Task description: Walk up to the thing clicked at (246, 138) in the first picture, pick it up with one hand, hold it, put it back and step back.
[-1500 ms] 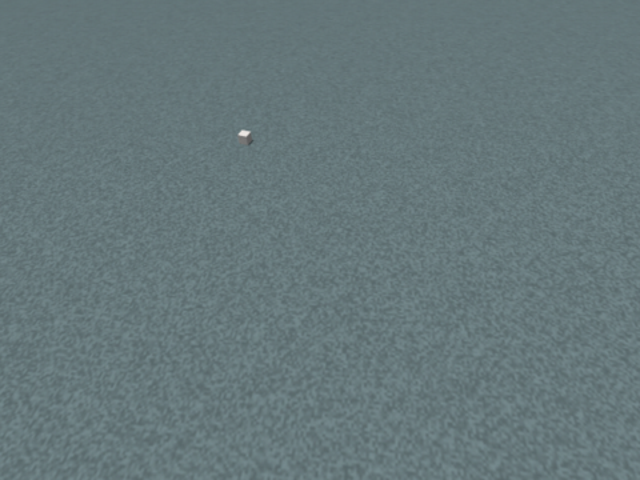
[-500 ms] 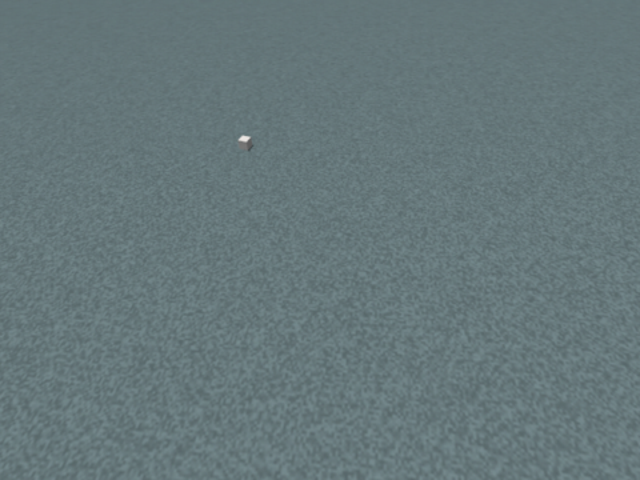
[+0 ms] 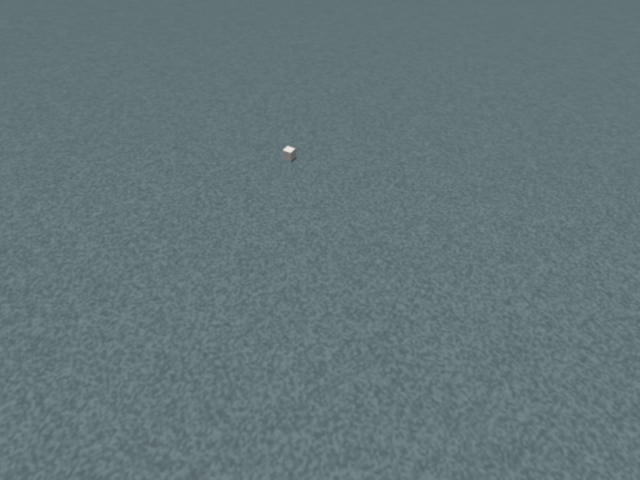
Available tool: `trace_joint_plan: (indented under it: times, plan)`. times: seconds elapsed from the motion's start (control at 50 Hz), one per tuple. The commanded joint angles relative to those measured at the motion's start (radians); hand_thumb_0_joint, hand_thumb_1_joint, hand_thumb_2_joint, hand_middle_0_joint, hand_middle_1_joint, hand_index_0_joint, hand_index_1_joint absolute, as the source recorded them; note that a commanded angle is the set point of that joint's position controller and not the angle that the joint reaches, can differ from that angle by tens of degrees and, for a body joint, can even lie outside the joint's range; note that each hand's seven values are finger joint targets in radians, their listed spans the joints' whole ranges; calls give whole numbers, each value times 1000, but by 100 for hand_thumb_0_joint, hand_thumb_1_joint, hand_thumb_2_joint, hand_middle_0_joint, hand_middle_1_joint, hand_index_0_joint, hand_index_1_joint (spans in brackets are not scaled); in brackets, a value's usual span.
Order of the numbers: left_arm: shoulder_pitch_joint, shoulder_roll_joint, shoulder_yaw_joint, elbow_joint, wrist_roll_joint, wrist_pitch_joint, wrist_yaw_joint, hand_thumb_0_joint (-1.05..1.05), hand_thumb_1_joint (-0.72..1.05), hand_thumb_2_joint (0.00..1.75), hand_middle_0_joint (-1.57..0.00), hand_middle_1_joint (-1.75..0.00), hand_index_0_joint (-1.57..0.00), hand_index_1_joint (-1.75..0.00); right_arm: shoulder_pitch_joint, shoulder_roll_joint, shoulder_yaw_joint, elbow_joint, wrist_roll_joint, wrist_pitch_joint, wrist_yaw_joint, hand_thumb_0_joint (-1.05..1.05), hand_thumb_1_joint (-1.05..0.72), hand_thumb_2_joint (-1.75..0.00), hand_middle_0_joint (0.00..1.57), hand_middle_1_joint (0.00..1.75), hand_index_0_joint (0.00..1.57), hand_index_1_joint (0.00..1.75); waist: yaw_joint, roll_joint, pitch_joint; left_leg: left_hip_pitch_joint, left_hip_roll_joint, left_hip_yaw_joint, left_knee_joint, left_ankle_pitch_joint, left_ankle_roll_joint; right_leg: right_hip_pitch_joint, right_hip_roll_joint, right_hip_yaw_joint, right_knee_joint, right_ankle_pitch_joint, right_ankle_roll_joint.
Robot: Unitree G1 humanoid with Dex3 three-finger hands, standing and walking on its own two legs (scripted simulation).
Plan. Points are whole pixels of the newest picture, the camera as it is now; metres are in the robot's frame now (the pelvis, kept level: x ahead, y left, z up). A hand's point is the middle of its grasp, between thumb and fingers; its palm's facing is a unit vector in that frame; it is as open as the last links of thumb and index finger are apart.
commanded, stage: walk up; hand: left
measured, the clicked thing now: (289, 153) +1.91 +0.24 -0.73
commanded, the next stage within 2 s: none
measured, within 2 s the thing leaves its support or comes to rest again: neither
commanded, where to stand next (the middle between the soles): +1.53 -0.02 m, yaw +2 degrees
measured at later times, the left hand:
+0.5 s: hand (195, 314) +0.42 +0.25 -0.11, palm faces -0.02 -0.93 -0.37, open 7.3 cm
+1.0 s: hand (189, 254) +0.59 +0.32 -0.15, palm faces -0.02 -0.94 -0.33, open 7.3 cm
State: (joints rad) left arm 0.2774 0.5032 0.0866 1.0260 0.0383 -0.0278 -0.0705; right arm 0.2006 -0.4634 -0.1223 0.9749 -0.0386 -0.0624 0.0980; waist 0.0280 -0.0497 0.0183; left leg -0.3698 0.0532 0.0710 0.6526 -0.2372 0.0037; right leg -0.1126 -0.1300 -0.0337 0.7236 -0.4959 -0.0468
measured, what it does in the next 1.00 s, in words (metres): walks ahead: right foot, then left foot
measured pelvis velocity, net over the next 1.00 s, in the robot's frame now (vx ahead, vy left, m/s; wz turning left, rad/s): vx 0.55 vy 0.03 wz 0.01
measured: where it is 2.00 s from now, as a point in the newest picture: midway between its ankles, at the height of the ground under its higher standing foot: (328, 276)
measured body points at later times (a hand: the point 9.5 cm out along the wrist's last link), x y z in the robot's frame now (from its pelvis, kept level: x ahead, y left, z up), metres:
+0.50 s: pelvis +0.27 -0.02 -0.01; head +0.29 -0.03 +0.44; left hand +0.42 +0.30 -0.09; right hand +0.28 -0.34 -0.13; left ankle +0.10 +0.12 -0.66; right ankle +0.38 -0.14 -0.72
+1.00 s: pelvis +0.55 +0.03 +0.01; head +0.56 +0.07 +0.46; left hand +0.59 +0.37 -0.12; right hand +0.65 -0.29 -0.07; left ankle +0.59 +0.14 -0.72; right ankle +0.53 -0.11 -0.65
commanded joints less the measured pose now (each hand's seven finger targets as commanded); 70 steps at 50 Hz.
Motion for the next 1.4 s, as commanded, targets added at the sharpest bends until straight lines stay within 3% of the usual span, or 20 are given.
trace_joint_plan:
  times: [0.0, 0.08, 0.28, 0.34, 0.38, 0.4, 0.44, 0.56, 0.7, 0.78, 0.8, 0.82, 0.84, 0.94, 1.18, 1.24, 1.26, 1.28, 1.3, 1.38]
  plan:
    - [-203, 198, -2, -164, -24, -55, 16, 0, 90, 90, -20, -30, -20, -30, 104, -351, -73, -57, 40, -30, -45, 0, -90, -90, 20, 30, 20, 30, -112, 113, 25, 373, 382, -723, -526, -601, 248, -666, 48, 180, 491, 62, -18]
    - [-78, 190, 17, -86, -30, -39, -14, 0, 90, 90, -20, -30, -20, -30, 18, -240, -20, -89, 37, -50, -50, 0, -90, -90, 20, 30, 20, 30, -29, 157, 72, 169, 225, -307, -523, -333, 175, -485, -10, 101, 289, 228, 46]
    - [-318, 109, 15, -199, -24, -42, -45, 0, 90, 90, -20, -30, -20, -30, 123, -241, -23, -95, 37, -66, -48, 0, -90, -90, 20, 30, 20, 30, -88, 113, 97, 300, 196, -135, -503, 58, 175, -448, 11, -15, -119, 448, 30]
    - [-302, 88, 16, -192, -28, -45, -39, 0, 90, 90, -20, -30, -20, -30, 133, -243, -24, -104, 31, -54, -60, 0, -90, -90, 20, 30, 20, 30, -68, 116, 44, 317, 180, -84, -376, 279, 156, -309, 72, -75, -168, 400, 1]
    - [-92, 110, 41, -136, -30, -46, -20, 0, 90, 90, -20, -30, -20, -30, 112, -229, -19, -121, 26, -48, -70, 0, -90, -90, 20, 30, 20, 30, 45, 68, -80, 268, 140, -21, -59, 473, 116, -2, 108, -89, -207, 356, -26]
    - [56, 163, 64, -102, -22, -54, -5, 0, 90, 90, -20, -30, -20, -30, 147, -178, 3, -125, 25, -45, -68, 0, -90, -90, 20, 30, 20, 30, 104, -30, -183, 105, 73, 24, 209, 361, 87, 251, 84, -37, -203, 281, -49]
    - [143, 298, 93, -127, -31, -62, 16, 0, 90, 90, -20, -30, -20, -30, 163, -156, 18, -161, 46, -50, -76, 0, -90, -90, 20, 30, 20, 30, 123, -207, -221, -348, -90, -53, 623, -275, 49, 463, -331, 703, -449, 10, -228]
    - [-90, 169, 46, -196, -40, -84, 23, 0, 90, 90, -20, -30, -20, -30, 148, -169, 5, -94, 32, -29, -40, 0, -90, -90, 20, 30, 20, 30, -21, -80, 41, -168, 81, -120, 409, -49, 27, -106, -152, 196, -522, 146, -172]
    - [-90, 199, 49, -235, -22, -95, 5, 0, 90, 90, -20, -30, -20, -30, -4, -135, -7, -147, 19, -31, -4, 0, -90, -90, 20, 30, 20, 30, -5, -64, 20, -23, 77, -19, -4, 130, -14, -179, -124, 63, -516, 81, -158]
    - [-85, 171, 30, -230, -18, -82, 6, 0, 90, 90, -20, -30, -20, -30, 150, -184, -37, -99, 14, -41, -22, 0, -90, -90, 20, 30, 20, 30, -103, 77, -43, 319, -5, 50, -61, 60, 17, -283, -62, -19, -207, 271, -106]
    - [-28, 120, 12, -225, -21, -75, 9, 0, 90, 90, -20, -30, -20, -30, 267, -233, -54, -72, 1, -49, -35, 0, -90, -90, 20, 30, 20, 30, -158, 246, -100, 460, 33, -40, -150, -114, 59, -359, 6, -75, 119, 336, -77]
    - [5, 35, -14, -235, -35, -72, 13, 0, 90, 90, -20, -30, -20, -30, 343, -319, -73, -78, -11, -56, -54, 0, -90, -90, 20, 30, 20, 30, -165, 453, -128, 556, 287, -488, -285, -245, 110, -564, 139, -32, 421, -15, -14]
    - [26, 128, 1, -227, -43, -65, 30, 0, 90, 90, -20, -30, -20, -30, 273, -363, -74, -121, 29, -58, -60, 0, -90, -90, 20, 30, 20, 30, -144, 275, -135, 501, 419, -789, -456, -370, 193, -627, 164, 97, 503, -23, -14]
    - [60, 150, 12, -142, -47, -57, 20, 0, 90, 90, -20, -30, -20, -30, 100, -211, -13, -154, 47, -67, -67, 0, -90, -90, 20, 30, 20, 30, -35, 185, -4, 253, 268, -243, -384, 102, 177, -495, 11, 132, 375, 176, 21]
    - [-158, 92, 16, -206, -25, -41, -30, 0, 90, 90, -20, -30, -20, -30, 96, -239, -18, -172, 38, -55, -65, 0, -90, -90, 20, 30, 20, 30, -54, 153, 16, 238, 213, -41, -349, 164, 164, -296, 48, -42, -117, 411, 13]
    - [1, 137, 45, -157, -24, -53, -12, 0, 90, 90, -20, -30, -20, -30, 94, -199, 0, -181, 34, -48, -75, 0, -90, -90, 20, 30, 20, 30, 45, 16, -62, 114, 154, 14, -23, 241, 113, 33, 89, -37, -167, 318, -15]
    - [122, 199, 74, -134, -20, -62, 2, 0, 90, 90, -20, -30, -20, -30, 149, -135, 24, -181, 33, -47, -73, 0, -90, -90, 20, 30, 20, 30, 92, -162, -141, -19, 64, 59, 267, 119, 81, 204, -5, 122, -263, 121, -35]
    - [162, 289, 87, -159, -21, -71, 17, 0, 90, 90, -20, -30, -20, -30, 190, -87, 46, -202, 45, -46, -70, 0, -90, -90, 20, 30, 20, 30, 85, -301, -165, -258, -63, 39, 488, -256, 34, 339, -266, 591, -416, 27, -133]
    - [140, 294, 82, -161, -39, -66, 21, 0, 90, 90, -20, -30, -20, -30, 121, -191, 20, -180, 39, -39, -81, 0, -90, -90, 20, 30, 20, 30, 99, -171, -129, -314, -25, -62, 576, -286, 33, 277, -311, 703, -464, 57, -222]
    - [-20, 177, 48, -200, -51, -69, 34, 0, 90, 90, -20, -30, -20, -30, 149, -174, 23, -116, 48, -27, -68, 0, -90, -90, 20, 30, 20, 30, -4, -95, 18, -201, 65, -132, 457, -107, 32, -29, -162, 275, -454, 285, -162]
